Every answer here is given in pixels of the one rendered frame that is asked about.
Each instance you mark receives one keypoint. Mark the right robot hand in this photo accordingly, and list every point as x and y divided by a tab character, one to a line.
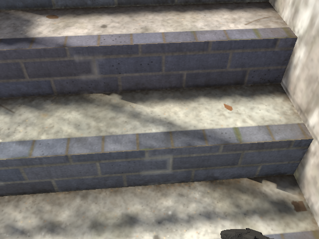
246	233

